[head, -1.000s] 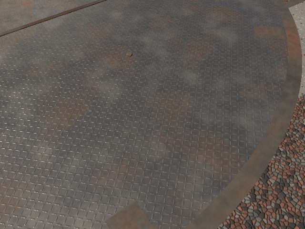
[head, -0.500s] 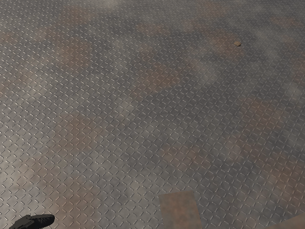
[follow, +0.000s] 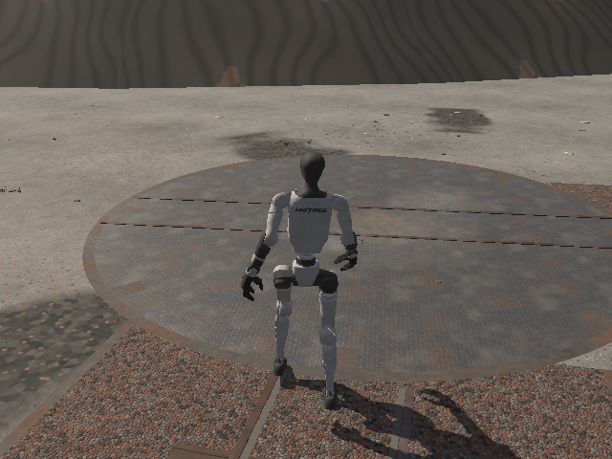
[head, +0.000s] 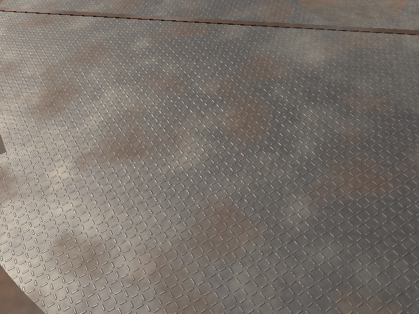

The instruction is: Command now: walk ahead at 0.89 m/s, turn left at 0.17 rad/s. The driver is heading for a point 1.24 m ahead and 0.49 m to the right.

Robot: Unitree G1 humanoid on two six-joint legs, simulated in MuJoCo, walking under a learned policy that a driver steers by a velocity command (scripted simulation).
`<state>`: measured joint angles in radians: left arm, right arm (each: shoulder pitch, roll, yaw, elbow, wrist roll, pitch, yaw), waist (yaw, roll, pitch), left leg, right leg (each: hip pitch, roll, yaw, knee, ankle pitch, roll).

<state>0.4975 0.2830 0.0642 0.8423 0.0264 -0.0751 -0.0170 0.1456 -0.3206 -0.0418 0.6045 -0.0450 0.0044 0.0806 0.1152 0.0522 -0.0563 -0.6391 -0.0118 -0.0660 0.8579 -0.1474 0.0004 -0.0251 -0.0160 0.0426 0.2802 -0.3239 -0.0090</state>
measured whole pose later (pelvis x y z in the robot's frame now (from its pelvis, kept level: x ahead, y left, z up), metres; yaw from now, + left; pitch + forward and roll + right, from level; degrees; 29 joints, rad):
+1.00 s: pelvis +0.83 -0.15 -0.03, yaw -45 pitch +3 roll +0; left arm 0.46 0.36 0.09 0.85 0.01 -0.06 -0.01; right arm -0.02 -0.28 0.03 0.56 -0.03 -0.07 0.00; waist 0.12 0.01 0.04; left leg -0.54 0.03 -0.07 0.52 -0.07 -0.02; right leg 0.09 0.19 0.31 0.53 -0.49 -0.16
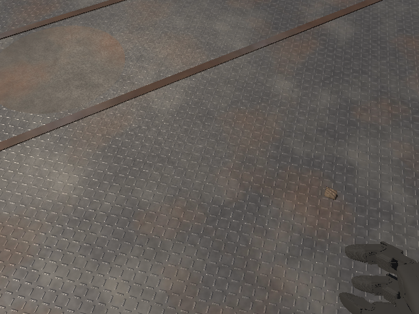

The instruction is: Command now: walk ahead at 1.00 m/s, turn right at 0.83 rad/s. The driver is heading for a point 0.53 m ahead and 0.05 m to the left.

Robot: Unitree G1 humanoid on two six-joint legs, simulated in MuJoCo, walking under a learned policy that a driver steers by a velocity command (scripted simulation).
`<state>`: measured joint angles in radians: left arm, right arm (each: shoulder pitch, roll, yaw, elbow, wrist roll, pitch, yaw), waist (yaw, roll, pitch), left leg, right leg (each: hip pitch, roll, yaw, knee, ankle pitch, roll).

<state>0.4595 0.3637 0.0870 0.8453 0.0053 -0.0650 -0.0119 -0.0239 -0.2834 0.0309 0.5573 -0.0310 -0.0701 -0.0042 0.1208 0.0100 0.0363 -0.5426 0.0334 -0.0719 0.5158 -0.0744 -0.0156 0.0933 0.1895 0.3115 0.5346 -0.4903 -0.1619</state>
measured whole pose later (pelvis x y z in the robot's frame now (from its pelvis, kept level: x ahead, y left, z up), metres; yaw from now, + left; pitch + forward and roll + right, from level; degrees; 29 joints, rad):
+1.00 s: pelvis +0.69 -0.07 +0.02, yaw -13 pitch +1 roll +0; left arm 0.20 0.28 0.02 0.88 -0.01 0.02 0.02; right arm 0.06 -0.23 -0.01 0.78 -0.02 -0.03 0.01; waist 0.01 0.00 0.05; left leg -0.43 -0.05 -0.01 0.50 -0.08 0.05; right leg -0.35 0.01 0.05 0.96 -0.59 0.06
